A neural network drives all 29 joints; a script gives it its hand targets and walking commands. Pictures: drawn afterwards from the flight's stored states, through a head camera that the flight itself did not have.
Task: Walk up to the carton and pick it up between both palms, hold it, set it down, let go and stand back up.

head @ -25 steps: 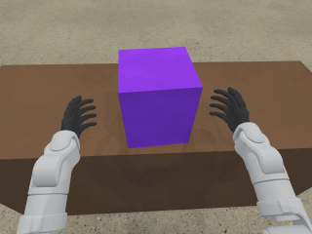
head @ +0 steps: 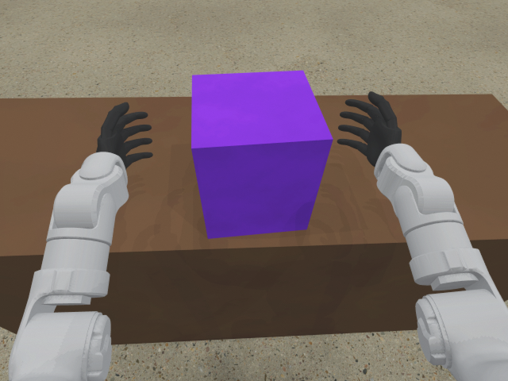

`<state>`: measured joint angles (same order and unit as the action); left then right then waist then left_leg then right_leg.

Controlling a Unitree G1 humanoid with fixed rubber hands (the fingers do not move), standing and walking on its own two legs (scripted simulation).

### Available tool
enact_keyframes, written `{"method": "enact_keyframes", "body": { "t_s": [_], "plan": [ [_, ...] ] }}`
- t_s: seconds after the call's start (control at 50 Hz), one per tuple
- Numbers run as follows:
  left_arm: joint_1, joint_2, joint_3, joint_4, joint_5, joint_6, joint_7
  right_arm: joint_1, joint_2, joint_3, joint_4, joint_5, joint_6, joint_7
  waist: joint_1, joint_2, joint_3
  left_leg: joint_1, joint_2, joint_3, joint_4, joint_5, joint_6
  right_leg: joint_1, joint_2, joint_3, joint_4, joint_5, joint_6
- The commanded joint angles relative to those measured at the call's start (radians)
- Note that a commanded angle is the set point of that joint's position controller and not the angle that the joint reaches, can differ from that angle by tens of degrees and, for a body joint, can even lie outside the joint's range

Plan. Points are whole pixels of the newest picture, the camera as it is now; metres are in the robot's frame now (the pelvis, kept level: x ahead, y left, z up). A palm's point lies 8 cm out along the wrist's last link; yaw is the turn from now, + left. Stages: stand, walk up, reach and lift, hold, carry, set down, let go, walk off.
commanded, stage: reach and lift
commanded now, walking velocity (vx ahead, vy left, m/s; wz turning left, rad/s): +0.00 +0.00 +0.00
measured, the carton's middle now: (253, 157) +0.52 +0.00 +0.05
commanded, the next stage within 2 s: none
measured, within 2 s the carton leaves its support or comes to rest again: neither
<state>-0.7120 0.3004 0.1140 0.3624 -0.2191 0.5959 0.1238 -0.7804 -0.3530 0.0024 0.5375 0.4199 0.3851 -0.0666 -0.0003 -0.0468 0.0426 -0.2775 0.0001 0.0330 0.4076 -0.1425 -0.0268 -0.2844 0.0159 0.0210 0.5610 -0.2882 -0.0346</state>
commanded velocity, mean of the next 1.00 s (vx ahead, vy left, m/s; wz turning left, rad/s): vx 0.00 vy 0.00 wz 0.00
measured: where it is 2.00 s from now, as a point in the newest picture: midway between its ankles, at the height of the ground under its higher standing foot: outside the picture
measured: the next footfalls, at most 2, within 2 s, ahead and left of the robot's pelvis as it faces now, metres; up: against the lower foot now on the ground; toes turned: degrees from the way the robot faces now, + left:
none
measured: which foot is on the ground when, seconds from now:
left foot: down 0.00-1.00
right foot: down 0.00-1.00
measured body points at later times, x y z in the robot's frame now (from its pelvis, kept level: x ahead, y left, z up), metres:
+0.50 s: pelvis +0.01 +0.00 +0.00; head +0.03 +0.00 +0.45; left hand +0.47 +0.20 +0.21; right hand +0.48 -0.19 +0.22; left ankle +0.04 +0.14 -0.74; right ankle +0.00 -0.08 -0.74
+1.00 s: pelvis +0.02 +0.00 +0.00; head +0.07 +0.00 +0.45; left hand +0.51 +0.21 +0.19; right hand +0.51 -0.18 +0.18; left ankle +0.04 +0.14 -0.74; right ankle +0.00 -0.08 -0.74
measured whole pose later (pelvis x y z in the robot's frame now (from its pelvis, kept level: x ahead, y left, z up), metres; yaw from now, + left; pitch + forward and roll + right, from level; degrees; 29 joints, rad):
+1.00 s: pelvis +0.02 +0.00 +0.00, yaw +0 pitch +9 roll +2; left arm -1.22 0.35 0.11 1.25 -0.28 0.15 0.09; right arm -1.16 -0.33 0.05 1.14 0.39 0.20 -0.02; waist 0.00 -0.04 -0.07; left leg -0.40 0.01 0.03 0.41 -0.16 -0.03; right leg -0.41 0.02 0.02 0.55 -0.30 -0.04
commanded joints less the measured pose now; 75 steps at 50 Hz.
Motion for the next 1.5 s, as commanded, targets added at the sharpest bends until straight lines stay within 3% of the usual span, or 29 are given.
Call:
{"method": "enact_keyframes", "body": {
  "t_s": [0.0, 0.06, 0.08, 0.1, 0.12, 0.18, 0.26, 0.3, 0.34, 0.36, 0.4, 0.48, 0.5, 0.64, 0.68, 0.7, 0.76, 0.78, 0.8, 0.84, 0.9, 1.0, 1.08, 1.1, 1.12, 1.14, 1.28, 1.34, 1.48],
  "plan": [
    [-0.659, 0.284, 0.101, 0.034, -0.014, -0.094, 0.019, -0.617, -0.204, -0.017, -0.014, -0.005, -0.057, 0.014, 0.125, 0.018, -0.681, 0.111, 0.013, 0.001, -0.022, 0.188, 0.031, 0.117, 0.003, 0.031, -0.183, 0.402, 0.053],
    [-0.735, 0.295, 0.093, 0.098, -0.026, -0.112, 0.027, -0.683, -0.198, -0.024, 0.036, -0.021, -0.061, 0.013, 0.121, 0.003, -0.695, 0.073, 0.010, 0.004, -0.025, 0.145, 0.039, 0.101, 0.002, 0.030, -0.181, 0.367, 0.055],
    [-0.730, 0.287, 0.084, 0.124, -0.027, -0.119, 0.029, -0.683, -0.199, -0.011, 0.053, -0.008, -0.063, 0.016, 0.127, 0.011, -0.687, 0.074, 0.013, 0.004, -0.020, 0.166, 0.036, 0.096, 0.004, 0.029, -0.178, 0.387, 0.052],
    [-0.758, 0.274, 0.060, 0.125, -0.033, -0.129, 0.030, -0.699, -0.203, -0.026, 0.073, -0.018, -0.067, 0.018, 0.108, 0.043, -0.709, 0.085, 0.015, 0.003, -0.020, 0.154, 0.030, 0.066, 0.005, 0.022, -0.185, 0.370, 0.049],
    [-0.794, 0.279, 0.061, 0.185, -0.037, -0.134, 0.030, -0.730, -0.195, -0.013, 0.106, -0.016, -0.063, 0.023, 0.122, 0.015, -0.675, 0.073, 0.016, 0.005, -0.018, 0.143, 0.033, 0.046, 0.005, 0.023, -0.192, 0.344, 0.049],
    [-0.857, 0.273, 0.034, 0.209, -0.057, -0.164, 0.041, -0.780, -0.201, -0.029, 0.162, -0.019, -0.071, 0.029, 0.108, 0.036, -0.729, 0.069, 0.019, -0.002, -0.012, 0.124, 0.027, -0.004, 0.011, 0.013, -0.191, 0.308, 0.039],
    [-0.937, 0.279, 0.012, 0.343, -0.080, -0.208, 0.044, -0.867, -0.183, -0.010, 0.199, -0.028, -0.081, 0.032, 0.130, 0.003, -0.749, 0.022, 0.014, 0.003, -0.003, 0.110, 0.040, -0.003, 0.001, 0.025, -0.185, 0.316, 0.046],
    [-0.968, 0.288, -0.001, 0.393, -0.076, -0.225, 0.041, -0.888, -0.184, 0.001, 0.241, -0.027, -0.085, 0.032, 0.125, 0.023, -0.753, 0.013, 0.012, 0.005, 0.004, 0.124, 0.035, 0.005, 0.003, 0.019, -0.174, 0.361, 0.047],
    [-1.022, 0.297, -0.011, 0.477, -0.080, -0.243, 0.043, -0.932, -0.186, 0.001, 0.301, -0.028, -0.081, 0.036, 0.129, 0.021, -0.735, -0.015, 0.013, 0.004, 0.001, 0.104, 0.036, -0.009, 0.002, 0.022, -0.175, 0.328, 0.044],
    [-1.039, 0.316, 0.002, 0.543, -0.067, -0.250, 0.041, -0.947, -0.164, 0.019, 0.338, -0.028, -0.076, 0.038, 0.149, -0.005, -0.694, -0.044, 0.010, 0.011, -0.003, 0.076, 0.046, 0.000, -0.002, 0.032, -0.175, 0.299, 0.045],
    [-1.093, 0.315, -0.023, 0.600, -0.085, -0.270, 0.041, -0.992, -0.164, 0.014, 0.378, -0.032, -0.075, 0.046, 0.144, -0.007, -0.676, -0.064, 0.012, 0.006, -0.010, 0.052, 0.047, -0.021, -0.004, 0.027, -0.176, 0.266, 0.041],
    [-1.144, 0.320, -0.068, 0.689, -0.135, -0.318, 0.030, -1.024, -0.157, 0.036, 0.425, -0.023, -0.085, 0.052, 0.130, -0.032, -0.714, -0.076, 0.008, 0.004, 0.002, 0.078, 0.047, -0.002, -0.012, 0.025, -0.158, 0.369, 0.053],
    [-1.145, 0.321, -0.069, 0.713, -0.131, -0.331, 0.027, -1.018, -0.151, 0.051, 0.453, -0.009, -0.083, 0.056, 0.137, -0.014, -0.734, -0.081, 0.011, 0.002, 0.003, 0.098, 0.045, -0.005, -0.011, 0.021, -0.148, 0.394, 0.052],
    [-1.187, 0.344, -0.072, 0.750, -0.116, -0.370, 0.015, -1.065, -0.174, 0.050, 0.483, -0.008, -0.113, 0.050, 0.124, 0.018, -0.869, -0.034, 0.003, -0.003, 0.024, 0.214, 0.013, 0.016, 0.004, -0.006, -0.136, 0.579, 0.056],
    [-1.147, 0.342, -0.060, 0.811, -0.108, -0.371, 0.002, -1.046, -0.166, 0.071, 0.524, -0.004, -0.114, 0.054, 0.129, -0.006, -0.817, -0.045, -0.001, -0.002, 0.028, 0.222, 0.015, 0.015, 0.002, -0.004, -0.135, 0.616, 0.064],
    [-1.137, 0.319, -0.079, 0.801, -0.108, -0.377, -0.002, -1.028, -0.177, 0.056, 0.547, -0.007, -0.120, 0.053, 0.106, 0.021, -0.820, -0.022, 0.003, -0.004, 0.021, 0.234, 0.008, -0.002, 0.004, -0.010, -0.139, 0.617, 0.065],
    [-1.087, 0.305, -0.068, 0.793, -0.098, -0.410, -0.015, -0.993, -0.153, 0.074, 0.537, -0.004, -0.148, 0.056, 0.117, 0.030, -0.845, 0.000, 0.003, -0.009, 0.039, 0.303, -0.004, -0.001, 0.008, -0.020, -0.132, 0.682, 0.067],
    [-1.082, 0.282, -0.082, 0.758, -0.103, -0.425, -0.020, -0.986, -0.151, 0.063, 0.531, -0.012, -0.168, 0.055, 0.099, 0.035, -0.874, 0.025, 0.001, -0.012, 0.054, 0.343, -0.013, -0.008, 0.012, -0.030, -0.124, 0.713, 0.069],
    [-1.066, 0.288, -0.068, 0.778, -0.093, -0.437, -0.028, -0.972, -0.138, 0.075, 0.532, -0.010, -0.176, 0.057, 0.117, 0.032, -0.881, 0.013, 0.000, -0.009, 0.055, 0.334, -0.007, 0.001, 0.009, -0.023, -0.123, 0.720, 0.073],
    [-1.036, 0.280, -0.065, 0.791, -0.088, -0.467, -0.036, -0.964, -0.134, 0.060, 0.505, -0.022, -0.200, 0.051, 0.114, 0.028, -0.920, 0.011, 0.002, -0.010, 0.060, 0.360, -0.006, 0.007, 0.007, -0.023, -0.116, 0.756, 0.076],
    [-0.994, 0.249, -0.062, 0.806, -0.060, -0.498, -0.043, -0.936, -0.129, 0.058, 0.520, -0.030, -0.240, 0.054, 0.116, 0.048, -0.913, 0.035, 0.008, -0.011, 0.068, 0.407, -0.014, -0.031, 0.006, -0.034, -0.119, 0.738, 0.075],
    [-0.944, 0.230, -0.055, 0.922, -0.042, -0.544, -0.064, -0.905, -0.097, 0.070, 0.549, -0.046, -0.278, 0.055, 0.132, 0.023, -0.862, 0.005, 0.015, -0.007, 0.057, 0.361, -0.002, -0.061, 0.000, -0.037, -0.126, 0.661, 0.073],
    [-0.928, 0.195, -0.092, 0.915, -0.063, -0.607, -0.068, -0.892, -0.091, 0.048, 0.529, -0.075, -0.335, 0.052, 0.114, 0.040, -0.917, 0.040, 0.023, -0.012, 0.086, 0.407, -0.009, -0.123, 0.000, -0.050, -0.115, 0.630, 0.072],
    [-0.931, 0.201, -0.084, 0.930, -0.065, -0.623, -0.068, -0.900, -0.084, 0.054, 0.510, -0.080, -0.347, 0.050, 0.132, 0.032, -0.943, 0.024, 0.024, -0.010, 0.095, 0.406, -0.002, -0.118, -0.005, -0.044, -0.109, 0.643, 0.074],
    [-0.911, 0.187, -0.098, 0.915, -0.078, -0.641, -0.072, -0.871, -0.075, 0.058, 0.509, -0.087, -0.364, 0.046, 0.107, 0.019, -0.940, 0.037, 0.025, -0.014, 0.099, 0.415, -0.005, -0.126, -0.009, -0.050, -0.103, 0.662, 0.080],
    [-0.903, 0.203, -0.072, 0.930, -0.061, -0.652, -0.071, -0.873, -0.074, 0.061, 0.505, -0.092, -0.376, 0.046, 0.133, 0.016, -0.950, 0.038, 0.026, -0.011, 0.102, 0.434, 0.000, -0.144, -0.008, -0.050, -0.095, 0.656, 0.085],
    [-0.848, 0.192, -0.055, 1.040, -0.025, -0.722, -0.104, -0.813, -0.021, 0.082, 0.542, -0.109, -0.430, 0.034, 0.128, -0.021, -0.904, -0.136, 0.017, 0.012, 0.062, 0.319, 0.025, -0.010, -0.044, -0.026, -0.054, 0.763, 0.109],
    [-0.855, 0.157, -0.068, 1.022, -0.019, -0.751, -0.097, -0.815, -0.020, 0.076, 0.569, -0.111, -0.457, 0.029, 0.129, 0.006, -0.938, -0.050, 0.032, -0.002, 0.072, 0.402, 0.007, -0.101, -0.033, -0.047, -0.043, 0.712, 0.103],
    [-0.832, 0.136, -0.021, 0.951, 0.003, -0.797, -0.092, -0.773, 0.003, 0.060, 0.516, -0.158, -0.504, 0.020, 0.129, 0.051, -1.076, 0.110, 0.038, -0.014, 0.163, 0.591, -0.001, -0.259, -0.037, -0.056, -0.051, 0.746, 0.112]
  ]
}}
